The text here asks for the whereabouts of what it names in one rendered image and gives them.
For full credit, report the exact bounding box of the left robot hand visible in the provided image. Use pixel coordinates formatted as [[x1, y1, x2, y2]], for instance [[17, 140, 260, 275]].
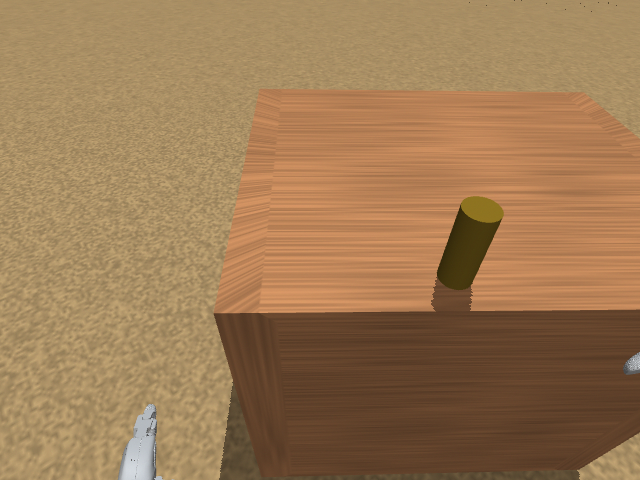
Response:
[[118, 404, 173, 480]]

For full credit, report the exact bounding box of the right robot hand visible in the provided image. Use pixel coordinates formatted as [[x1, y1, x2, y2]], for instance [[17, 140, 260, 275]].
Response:
[[623, 352, 640, 375]]

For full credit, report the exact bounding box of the can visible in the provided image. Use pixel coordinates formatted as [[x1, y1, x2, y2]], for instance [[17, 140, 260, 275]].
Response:
[[437, 196, 504, 290]]

